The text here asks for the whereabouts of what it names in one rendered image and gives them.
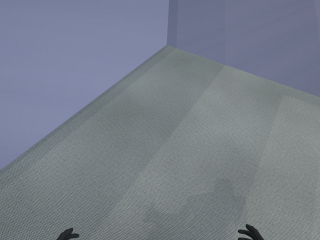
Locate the right robot hand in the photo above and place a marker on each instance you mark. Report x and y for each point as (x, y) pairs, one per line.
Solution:
(253, 233)

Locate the left robot hand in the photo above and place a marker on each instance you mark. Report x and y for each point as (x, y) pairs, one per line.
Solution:
(67, 234)

